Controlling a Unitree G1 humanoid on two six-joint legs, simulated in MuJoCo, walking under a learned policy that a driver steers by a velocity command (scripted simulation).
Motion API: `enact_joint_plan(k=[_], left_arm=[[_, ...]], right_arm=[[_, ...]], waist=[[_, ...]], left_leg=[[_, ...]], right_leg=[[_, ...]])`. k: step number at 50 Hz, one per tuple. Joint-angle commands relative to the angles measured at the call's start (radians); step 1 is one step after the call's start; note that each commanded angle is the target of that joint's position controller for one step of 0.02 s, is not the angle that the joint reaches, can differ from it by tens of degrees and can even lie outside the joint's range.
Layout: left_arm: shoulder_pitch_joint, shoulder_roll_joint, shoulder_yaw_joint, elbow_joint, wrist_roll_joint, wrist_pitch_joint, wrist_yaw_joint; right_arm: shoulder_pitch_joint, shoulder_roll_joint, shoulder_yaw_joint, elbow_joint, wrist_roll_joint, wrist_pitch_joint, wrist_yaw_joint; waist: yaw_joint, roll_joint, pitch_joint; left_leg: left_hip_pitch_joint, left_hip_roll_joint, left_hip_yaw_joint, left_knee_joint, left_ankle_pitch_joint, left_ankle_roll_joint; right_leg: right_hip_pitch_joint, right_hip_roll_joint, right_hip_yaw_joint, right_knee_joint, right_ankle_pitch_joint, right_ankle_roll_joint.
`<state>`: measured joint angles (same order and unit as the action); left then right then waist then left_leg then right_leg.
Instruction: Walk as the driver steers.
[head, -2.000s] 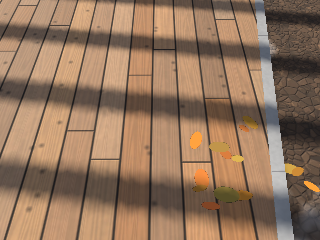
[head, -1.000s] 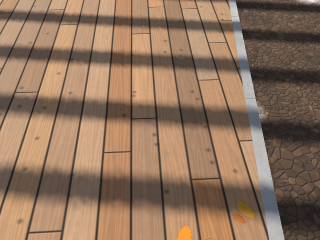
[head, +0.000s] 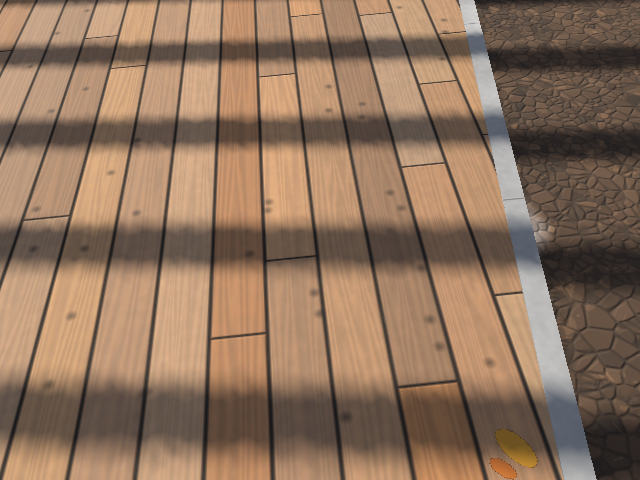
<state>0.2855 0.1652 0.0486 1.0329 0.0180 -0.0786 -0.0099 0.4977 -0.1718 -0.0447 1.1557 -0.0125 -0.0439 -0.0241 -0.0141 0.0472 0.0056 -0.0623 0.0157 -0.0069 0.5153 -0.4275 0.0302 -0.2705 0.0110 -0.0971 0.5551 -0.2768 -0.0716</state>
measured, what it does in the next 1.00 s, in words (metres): walks ahead: left foot, then right foot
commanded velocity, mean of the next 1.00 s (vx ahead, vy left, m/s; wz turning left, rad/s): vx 0.47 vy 0.00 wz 0.00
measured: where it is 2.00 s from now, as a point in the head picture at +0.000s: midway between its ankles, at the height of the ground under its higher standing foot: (353, 254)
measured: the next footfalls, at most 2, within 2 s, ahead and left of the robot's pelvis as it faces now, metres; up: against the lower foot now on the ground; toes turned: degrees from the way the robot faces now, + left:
left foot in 0.46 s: +0.40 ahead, +0.06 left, +0.00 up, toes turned +4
right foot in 1.00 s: +0.72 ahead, -0.10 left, +0.00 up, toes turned -5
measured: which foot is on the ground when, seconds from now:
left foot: up 0.00-0.44, down 0.46-1.00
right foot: down 0.00-0.44, up 0.46-0.98, down 1.00-1.00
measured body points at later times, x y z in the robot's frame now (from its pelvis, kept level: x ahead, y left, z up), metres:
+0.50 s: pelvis +0.26 +0.00 -0.01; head +0.30 +0.00 +0.43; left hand +0.16 +0.22 -0.16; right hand +0.41 -0.23 -0.14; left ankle +0.36 +0.05 -0.73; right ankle +0.04 -0.08 -0.66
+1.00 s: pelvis +0.55 -0.02 -0.01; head +0.59 -0.03 +0.44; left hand +0.75 +0.18 -0.12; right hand +0.44 -0.24 -0.15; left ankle +0.37 +0.06 -0.73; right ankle +0.68 -0.10 -0.73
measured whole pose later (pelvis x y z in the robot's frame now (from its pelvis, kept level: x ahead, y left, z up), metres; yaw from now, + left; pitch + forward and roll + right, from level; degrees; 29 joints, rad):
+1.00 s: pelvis +0.55 -0.02 -0.01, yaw +0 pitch +1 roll +1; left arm -0.01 0.17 0.03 0.88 0.02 -0.07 -0.02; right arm 0.50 -0.16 -0.03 1.10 -0.02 -0.10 -0.02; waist -0.06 -0.01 0.07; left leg 0.14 -0.06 0.08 0.31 -0.43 0.06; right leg -0.47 0.00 -0.11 0.51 -0.10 -0.12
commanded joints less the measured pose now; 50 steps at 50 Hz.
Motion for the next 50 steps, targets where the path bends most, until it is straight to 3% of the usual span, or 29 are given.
enact_joint_plan(k=[1, 2, 3, 4, 6, 9, 14, 17, 19, 20, 21, 22, 23, 24, 25, 26, 27, 29, 32, 35, 40, 45, 47, 48, 49, 50], left_arm=[[0.473, 0.192, 0.056, 0.104, 0.000, 0.005, 0.015], [0.347, 0.143, 0.039, 0.072, 0.006, 0.014, 0.018], [0.245, 0.122, 0.031, 0.035, 0.005, 0.010, 0.014], [0.184, 0.114, 0.025, 0.014, 0.004, 0.003, 0.013], [0.170, 0.073, 0.006, 0.015, -0.002, -0.014, 0.017], [0.258, 0.070, -0.006, 0.054, -0.006, -0.027, 0.023], [0.281, 0.070, -0.022, 0.060, -0.003, -0.032, 0.026], [0.295, 0.094, -0.019, 0.071, -0.003, -0.037, 0.032], [0.269, 0.115, -0.014, 0.071, -0.001, -0.041, 0.035], [0.253, 0.129, -0.009, 0.070, 0.001, -0.040, 0.037], [0.238, 0.140, -0.005, 0.067, 0.004, -0.035, 0.038], [0.223, 0.146, -0.003, 0.063, -0.001, -0.029, 0.036], [0.244, 0.102, -0.012, 0.040, -0.006, -0.026, 0.029], [0.371, -0.009, -0.024, 0.031, -0.036, -0.020, 0.013], [0.253, 0.090, -0.002, 0.013, -0.014, -0.014, 0.013], [0.138, 0.107, 0.004, -0.029, -0.007, -0.018, 0.008], [0.103, 0.095, 0.006, -0.036, -0.003, -0.022, 0.006], [0.144, 0.052, 0.003, -0.022, 0.018, 0.001, -0.001], [0.106, 0.037, 0.004, -0.042, 0.022, 0.028, -0.011], [-0.050, 0.061, 0.006, -0.100, 0.019, 0.040, -0.018], [-0.249, 0.050, -0.006, -0.167, 0.002, 0.034, -0.023], [-0.357, 0.062, -0.009, -0.211, 0.001, 0.023, -0.020], [-0.317, 0.077, -0.002, -0.208, 0.001, 0.014, -0.015], [-0.250, 0.092, 0.006, -0.190, 0.002, 0.009, -0.008], [-0.124, 0.113, 0.019, -0.150, 0.003, 0.003, 0.000], [0.051, 0.141, 0.035, -0.094, 0.016, -0.007, 0.010]], right_arm=[[-0.146, -0.055, -0.004, -0.141, -0.014, -0.038, 0.021], [-0.180, -0.071, -0.011, -0.148, -0.033, -0.033, 0.028], [-0.193, -0.043, -0.005, -0.150, -0.027, -0.037, 0.038], [-0.188, -0.028, -0.003, -0.146, -0.018, -0.042, 0.046], [-0.173, -0.037, -0.010, -0.141, -0.024, -0.029, 0.054], [-0.234, -0.043, -0.015, -0.167, -0.021, -0.008, 0.057], [-0.492, -0.022, 0.004, -0.268, -0.008, -0.004, 0.061], [-0.546, -0.039, 0.007, -0.295, -0.002, -0.004, 0.057], [-0.490, -0.068, -0.005, -0.289, -0.003, -0.010, 0.045], [-0.411, -0.088, -0.015, -0.267, -0.004, -0.015, 0.038], [-0.275, -0.110, -0.029, -0.223, -0.003, -0.022, 0.030], [-0.125, -0.135, -0.045, -0.173, -0.013, -0.029, 0.022], [0.019, -0.217, -0.068, -0.148, -0.039, -0.033, 0.015], [0.000, -0.271, -0.078, -0.160, -0.046, -0.028, 0.025], [-0.106, -0.230, -0.074, -0.170, -0.004, -0.019, 0.033], [-0.212, -0.160, -0.053, -0.188, 0.006, -0.023, 0.035], [-0.250, -0.107, -0.038, -0.186, 0.001, -0.033, 0.039], [-0.225, -0.051, -0.016, -0.156, -0.001, -0.050, 0.028], [-0.146, -0.085, -0.015, -0.126, 0.000, -0.070, 0.020], [-0.088, -0.107, -0.013, -0.120, 0.002, -0.070, 0.022], [0.011, -0.101, -0.002, -0.105, 0.003, -0.069, 0.021], [0.074, -0.112, -0.001, -0.079, -0.010, -0.064, 0.007], [0.042, -0.128, -0.004, -0.082, -0.014, -0.063, 0.001], [0.026, -0.140, -0.008, -0.084, -0.016, -0.063, -0.001], [0.012, -0.150, -0.011, -0.084, -0.016, -0.059, 0.000], [-0.013, -0.149, -0.010, -0.093, -0.008, -0.056, 0.001]], waist=[[0.186, -0.352, 0.048], [0.111, -0.179, 0.119], [0.074, -0.094, 0.150], [0.042, -0.067, 0.146], [0.012, -0.082, 0.120], [0.012, -0.112, 0.105], [0.045, -0.133, 0.150], [0.045, -0.149, 0.149], [0.004, -0.150, 0.106], [-0.033, -0.155, 0.060], [-0.088, -0.150, -0.011], [-0.153, -0.129, -0.082], [-0.181, -0.027, -0.191], [-0.085, 0.165, -0.274], [-0.077, 0.023, -0.187], [-0.046, -0.006, -0.032], [-0.018, -0.060, 0.028], [0.043, -0.045, 0.041], [0.060, -0.022, 0.058], [0.033, -0.012, 0.097], [-0.024, 0.007, 0.103], [-0.048, 0.024, 0.111], [-0.010, 0.033, 0.089], [0.022, 0.044, 0.053], [0.075, 0.040, -0.012], [0.151, 0.020, -0.099]], left_leg=[[-0.666, -0.073, 0.070, 0.505, -0.109, 0.054], [-0.693, 0.006, 0.005, 0.633, -0.045, 0.072], [-0.680, 0.040, -0.015, 0.645, 0.062, 0.076], [-0.643, 0.062, -0.017, 0.621, 0.137, 0.071], [-0.605, 0.073, 0.009, 0.576, 0.198, 0.049], [-0.652, 0.056, 0.058, 0.541, 0.242, 0.029], [-0.604, 0.016, 0.128, 0.243, 0.359, 0.018], [-0.499, -0.014, 0.155, 0.105, 0.383, 0.053], [-0.401, -0.048, 0.159, 0.074, 0.352, 0.095], [-0.324, -0.072, 0.157, 0.070, 0.316, 0.115], [-0.200, -0.092, 0.150, 0.040, 0.299, 0.135], [-0.007, -0.066, 0.121, -0.024, 0.318, 0.156], [0.208, 0.159, -0.130, -0.042, 0.147, 0.200], [0.400, 0.424, -0.677, -0.193, 0.075, 0.363], [0.285, 0.367, -0.688, -0.291, -0.125, 0.336], [0.122, 0.336, -0.518, -0.322, -0.109, 0.291], [0.000, 0.293, -0.411, -0.353, 0.037, 0.257], [-0.124, 0.216, -0.243, -0.371, 0.238, 0.203], [-0.142, 0.183, -0.142, -0.388, 0.381, 0.196], [-0.103, 0.163, -0.096, -0.421, 0.424, 0.183], [-0.003, 0.134, -0.025, -0.399, 0.633, 0.141], [0.179, 0.181, -0.017, -0.334, 0.791, 0.155], [0.212, 0.196, 0.000, -0.254, 0.989, 0.149], [0.217, 0.198, 0.009, -0.175, 1.126, 0.140], [0.211, 0.186, 0.020, -0.035, 1.188, 0.128], [0.100, 0.155, 0.046, 0.166, 1.069, 0.111]], right_leg=[[0.485, -0.388, 0.720, -0.419, -0.331, -0.151], [0.378, -0.383, 0.663, -0.403, -0.346, -0.150], [0.292, -0.350, 0.571, -0.411, -0.273, -0.136], [0.246, -0.308, 0.478, -0.429, -0.176, -0.118], [0.240, -0.244, 0.337, -0.437, 0.037, -0.093], [0.293, -0.215, 0.218, -0.401, 0.395, -0.087], [0.238, -0.173, 0.123, -0.415, 0.574, -0.084], [0.267, -0.197, 0.106, -0.406, 0.696, -0.085], [0.323, -0.214, 0.086, -0.312, 0.931, -0.078], [0.352, -0.217, 0.077, -0.213, 1.043, -0.073], [0.360, -0.212, 0.070, -0.055, 1.075, -0.068], [0.274, -0.185, 0.051, 0.150, 0.949, -0.057], [0.085, -0.126, 0.017, 0.462, 0.563, -0.051], [-0.264, 0.074, 0.052, 0.839, -0.266, -0.021], [-0.360, 0.014, 0.156, 0.874, -0.168, -0.043], [-0.389, -0.037, 0.147, 0.816, -0.060, -0.047], [-0.339, -0.069, 0.146, 0.751, -0.003, -0.047], [-0.224, -0.103, 0.144, 0.659, 0.017, -0.024], [-0.248, -0.115, 0.111, 0.576, 0.041, 0.004], [-0.369, -0.136, 0.078, 0.455, 0.154, 0.030], [-0.376, -0.099, 0.020, 0.185, 0.293, 0.045], [-0.382, -0.057, -0.003, 0.044, 0.247, 0.003], [-0.295, -0.022, -0.015, 0.002, 0.166, -0.032], [-0.204, 0.009, -0.025, -0.012, 0.122, -0.052], [-0.070, 0.040, -0.031, -0.050, 0.114, -0.074], [0.166, 0.011, 0.000, -0.104, 0.171, -0.103]])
